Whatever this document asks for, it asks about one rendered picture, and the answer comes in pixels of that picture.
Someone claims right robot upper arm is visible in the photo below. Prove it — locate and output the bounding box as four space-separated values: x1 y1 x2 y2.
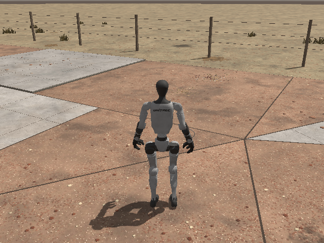
173 102 187 130

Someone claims left robot hand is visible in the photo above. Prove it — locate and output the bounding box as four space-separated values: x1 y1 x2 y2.
133 139 144 150

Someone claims right robot hand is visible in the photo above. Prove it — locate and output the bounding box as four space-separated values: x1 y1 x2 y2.
183 141 194 153

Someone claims left robot upper arm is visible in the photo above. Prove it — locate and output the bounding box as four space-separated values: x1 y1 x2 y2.
138 102 151 129

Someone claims robot right forearm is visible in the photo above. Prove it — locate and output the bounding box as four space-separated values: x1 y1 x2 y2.
182 122 193 143

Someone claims robot left forearm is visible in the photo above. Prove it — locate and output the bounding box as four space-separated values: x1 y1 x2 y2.
134 122 143 141

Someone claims humanoid robot torso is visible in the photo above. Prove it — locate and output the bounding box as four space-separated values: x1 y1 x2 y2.
150 100 174 152

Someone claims robot left thigh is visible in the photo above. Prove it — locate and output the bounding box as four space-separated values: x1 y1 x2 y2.
145 141 158 176

